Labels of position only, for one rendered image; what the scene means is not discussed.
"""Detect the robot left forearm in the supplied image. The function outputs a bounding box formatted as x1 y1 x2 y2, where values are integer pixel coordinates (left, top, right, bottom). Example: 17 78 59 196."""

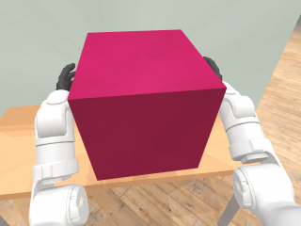
28 89 79 226

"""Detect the robot left upper arm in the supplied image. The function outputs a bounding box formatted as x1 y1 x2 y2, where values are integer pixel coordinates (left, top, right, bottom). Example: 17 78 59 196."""
29 184 89 226

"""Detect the robot left hand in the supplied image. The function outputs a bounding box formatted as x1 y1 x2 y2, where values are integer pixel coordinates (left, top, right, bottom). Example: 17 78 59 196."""
55 63 76 92

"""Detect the carton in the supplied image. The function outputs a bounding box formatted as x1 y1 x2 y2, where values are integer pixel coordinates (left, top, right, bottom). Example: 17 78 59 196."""
67 29 227 181

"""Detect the robot right upper arm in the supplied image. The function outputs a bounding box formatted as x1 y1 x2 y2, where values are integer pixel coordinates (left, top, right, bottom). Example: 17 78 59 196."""
232 162 301 226

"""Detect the robot right forearm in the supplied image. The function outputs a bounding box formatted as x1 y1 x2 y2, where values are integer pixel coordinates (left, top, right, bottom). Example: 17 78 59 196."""
217 81 294 200

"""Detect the table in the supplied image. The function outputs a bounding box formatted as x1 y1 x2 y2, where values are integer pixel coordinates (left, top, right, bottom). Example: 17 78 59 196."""
0 105 260 226

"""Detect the robot right hand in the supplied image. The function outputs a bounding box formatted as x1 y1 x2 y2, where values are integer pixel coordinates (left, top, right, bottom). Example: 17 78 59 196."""
203 56 223 81

